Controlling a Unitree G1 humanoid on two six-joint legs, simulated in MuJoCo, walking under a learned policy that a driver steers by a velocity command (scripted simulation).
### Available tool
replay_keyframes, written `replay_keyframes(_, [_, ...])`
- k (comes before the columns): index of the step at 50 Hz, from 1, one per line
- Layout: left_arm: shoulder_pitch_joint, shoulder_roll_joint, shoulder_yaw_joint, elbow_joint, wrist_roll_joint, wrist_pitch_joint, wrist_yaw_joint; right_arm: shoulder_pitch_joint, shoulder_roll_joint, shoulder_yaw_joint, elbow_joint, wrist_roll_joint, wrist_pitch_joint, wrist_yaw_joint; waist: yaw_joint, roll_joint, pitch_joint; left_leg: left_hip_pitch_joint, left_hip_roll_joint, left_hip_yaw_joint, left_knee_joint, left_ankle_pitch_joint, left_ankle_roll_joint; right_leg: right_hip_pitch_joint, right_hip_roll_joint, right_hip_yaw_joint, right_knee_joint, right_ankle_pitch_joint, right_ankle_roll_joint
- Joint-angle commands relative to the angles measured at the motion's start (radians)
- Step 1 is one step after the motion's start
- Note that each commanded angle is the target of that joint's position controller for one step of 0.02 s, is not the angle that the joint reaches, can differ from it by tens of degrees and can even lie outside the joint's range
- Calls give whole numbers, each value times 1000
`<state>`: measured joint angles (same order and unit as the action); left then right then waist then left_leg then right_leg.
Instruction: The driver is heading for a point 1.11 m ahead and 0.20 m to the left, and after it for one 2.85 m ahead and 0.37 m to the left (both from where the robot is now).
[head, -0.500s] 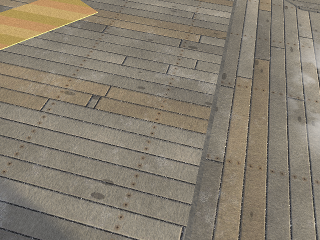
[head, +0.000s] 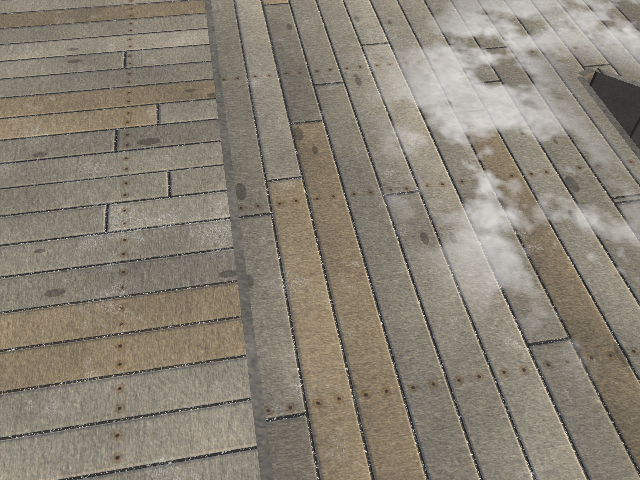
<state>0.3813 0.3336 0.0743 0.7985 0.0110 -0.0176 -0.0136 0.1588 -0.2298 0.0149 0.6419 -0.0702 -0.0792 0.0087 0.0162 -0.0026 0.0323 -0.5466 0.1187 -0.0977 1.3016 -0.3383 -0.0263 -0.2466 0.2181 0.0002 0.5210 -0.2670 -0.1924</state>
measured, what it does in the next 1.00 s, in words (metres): walks ahead, turning left: left foot, then right foot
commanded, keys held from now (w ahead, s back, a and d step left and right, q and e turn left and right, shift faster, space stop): w+e+shift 0.06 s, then w+shift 0.06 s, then w+q+shift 0.88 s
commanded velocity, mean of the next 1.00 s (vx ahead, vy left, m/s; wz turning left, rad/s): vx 0.99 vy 0.00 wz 0.37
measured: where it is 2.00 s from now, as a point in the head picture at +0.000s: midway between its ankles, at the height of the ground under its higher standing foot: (256, 156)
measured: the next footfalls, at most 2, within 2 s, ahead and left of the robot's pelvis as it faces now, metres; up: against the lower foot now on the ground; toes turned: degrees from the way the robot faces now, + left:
left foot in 0.28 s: +0.49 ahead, +0.11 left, +0.00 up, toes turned -7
right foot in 0.70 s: +0.88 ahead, -0.11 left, +0.00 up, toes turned +12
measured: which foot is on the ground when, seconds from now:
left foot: up 0.00-0.26, down 0.28-0.68, up 0.70-1.00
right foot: down 0.00-0.26, up 0.28-0.68, down 0.70-1.00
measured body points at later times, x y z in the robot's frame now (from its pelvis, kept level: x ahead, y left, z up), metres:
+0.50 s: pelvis +0.48 +0.04 +0.02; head +0.49 +0.04 +0.47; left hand +0.70 +0.26 -0.05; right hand +0.40 -0.24 -0.11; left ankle +0.45 +0.12 -0.72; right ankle +0.52 -0.10 -0.65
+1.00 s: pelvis +0.94 +0.05 +0.00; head +0.96 +0.06 +0.45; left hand +0.76 +0.30 -0.11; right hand +1.28 -0.08 -0.05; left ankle +1.04 +0.20 -0.66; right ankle +0.84 -0.12 -0.72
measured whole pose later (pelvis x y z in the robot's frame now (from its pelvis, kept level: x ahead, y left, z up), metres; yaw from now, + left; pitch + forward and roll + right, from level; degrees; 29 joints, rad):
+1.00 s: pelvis +0.94 +0.05 +0.00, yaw +25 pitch +2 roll -3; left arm 0.51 0.34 0.06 0.90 0.02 -0.11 0.01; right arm 0.01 -0.37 -0.06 0.62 -0.03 0.00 0.09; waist 0.07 0.05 0.00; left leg -0.80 0.07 0.07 1.01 -0.07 0.10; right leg 0.11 0.00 -0.23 0.26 -0.39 0.04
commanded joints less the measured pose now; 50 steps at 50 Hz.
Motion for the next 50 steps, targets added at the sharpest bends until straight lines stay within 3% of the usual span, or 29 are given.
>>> replay_keyframes(1, [-35,131,26,-86,-11,-51,5,2,-129,-27,-77,-10,32,6,-49,28,67,-106,27,70,-168,30,-39,-104,-244,399,-366,8,-153])
replay_keyframes(3, [-5,125,27,-81,-9,-56,3,-148,-118,-16,-129,9,29,15,-2,21,116,-82,9,97,-368,203,-53,-147,-207,369,-388,109,-122])
replay_keyframes(5, [27,131,30,-64,-15,-60,1,-195,-97,-5,-130,19,21,26,39,-17,89,-18,-30,127,-559,383,-32,-84,-192,325,-380,289,-80])
replay_keyframes(9, [88,138,22,-6,-20,-85,8,-227,-111,-9,-116,31,4,25,83,-42,28,57,-81,166,-765,521,59,199,-269,266,-359,701,-21])
replay_keyframes(11, [80,192,31,6,-2,-90,18,-133,-173,-38,-80,34,4,14,28,-85,-56,157,-152,191,-782,382,99,351,-305,231,-226,1037,22])
replay_keyframes(13, [4,209,37,6,43,-68,28,239,-247,-80,29,57,12,-13,-179,-109,-218,449,-186,206,-774,218,139,356,-314,159,191,1232,49])
replay_keyframes(14, [-40,160,23,-4,53,-66,33,454,-293,-101,83,51,19,-30,-278,-59,-297,698,-86,95,-694,31,176,154,-273,121,554,1007,58])
replay_keyframes(15, [98,0,-17,-59,-1,-76,7,443,-399,-131,97,17,17,-24,-128,349,-375,958,184,-546,-830,-236,370,-287,-61,79,1000,67,139])
replay_keyframes(16, [42,48,-30,-61,23,-96,7,335,-297,-120,88,44,26,4,-117,270,-321,917,183,-865,-1036,-300,384,-456,-82,109,1012,-115,115])
replay_keyframes(17, [-63,74,-31,-84,22,-99,8,230,-250,-114,72,46,19,12,-87,129,-178,788,164,-705,-1037,-261,375,-507,-169,143,977,-19,112])
replay_keyframes(18, [-147,89,-38,-102,38,-104,5,237,-210,-109,91,53,17,19,-92,-9,-130,669,127,-595,-1041,-156,350,-468,-202,129,898,5,114])
replay_keyframes(19, [-200,77,-43,-128,51,-101,1,262,-178,-99,120,51,15,16,-72,-43,-64,557,79,-504,-1053,-75,323,-445,-226,120,825,0,123])
replay_keyframes(20, [-212,56,-53,-157,66,-90,-5,277,-155,-88,151,51,12,9,-33,-16,-22,465,37,-450,-1067,-29,315,-422,-241,117,763,-19,143])
replay_keyframes(23, [-235,25,-78,-196,77,-63,-14,297,-196,-97,171,60,-5,5,9,41,38,329,-3,-383,-1126,30,335,-429,-287,84,585,-70,187])
replay_keyframes(26, [-424,12,-103,-269,44,-70,-33,268,-210,-111,152,63,-9,5,-28,43,98,144,-67,-283,-1214,107,298,-280,-283,19,253,152,226])
replay_keyframes(29, [-484,3,-105,-279,27,-70,-32,329,-225,-122,170,84,-14,21,-89,29,54,191,-80,-249,-1202,392,248,-126,-228,-33,120,354,221])
replay_keyframes(30, [-480,8,-103,-290,22,-74,-25,325,-248,-129,167,84,-12,17,-82,83,40,240,-54,-280,-1153,444,238,-104,-233,-5,73,353,214])
replay_keyframes(33, [-326,85,-64,-239,27,-83,3,334,-286,-141,176,75,-5,6,-13,39,-97,385,-71,-252,-861,758,178,95,-174,-12,-10,175,187])
replay_keyframes(34, [-165,118,-43,-201,30,-88,18,301,-301,-145,168,75,-8,9,80,25,-186,304,-111,-228,-635,736,154,302,-217,16,2,135,171])
replay_keyframes(35, [51,193,-11,-177,48,-90,43,270,-237,-128,143,74,-19,10,173,-40,-320,161,-158,-169,-329,504,146,530,-411,199,-5,-172,138])
replay_keyframes(36, [91,256,7,-169,85,-83,47,361,-69,-87,104,113,-19,0,102,-287,-460,-115,-240,-67,-13,-195,127,752,-722,691,-145,-472,53])
replay_keyframes(37, [30,233,19,-161,55,-68,46,314,-133,-82,85,94,-2,-4,84,-289,-411,-244,-169,-15,99,-94,140,656,-713,880,-260,-629,13])
replay_keyframes(38, [-55,127,-1,-168,47,-68,42,200,-176,-93,91,71,12,-2,85,-155,-223,-286,-112,10,81,4,141,508,-644,681,-262,-526,37])
replay_keyframes(39, [-80,71,-14,-152,45,-71,35,144,-173,-94,88,57,20,12,73,-70,-127,-266,-79,17,31,52,134,391,-595,501,-254,-297,53])
replay_keyframes(42, [-13,1,-32,-63,25,-87,27,78,-97,-82,59,36,59,46,21,-107,-30,-232,-32,30,-14,59,123,251,-492,195,-283,76,115])
replay_keyframes(43, [-11,5,-30,-51,13,-97,21,58,-82,-74,29,37,71,54,0,-142,-23,-258,-16,34,-21,65,118,238,-518,167,-293,151,108])
replay_keyframes(45, [-13,-12,-33,-29,7,-110,11,-33,-81,-63,-22,33,81,66,-13,-99,13,-302,-10,61,-46,127,115,217,-504,42,-322,326,115])
replay_keyframes(48, [-69,38,-24,-20,12,-123,16,-121,-84,-43,-84,36,77,88,-54,-84,70,-214,-9,115,-270,297,125,119,-461,-143,-387,427,143])
replay_keyframes(50, [-38,60,-19,5,12,-124,18,-202,-97,-36,-96,35,76,101,-37,-27,115,-104,-61,225,-448,361,155,113,-417,-246,-418,576,163])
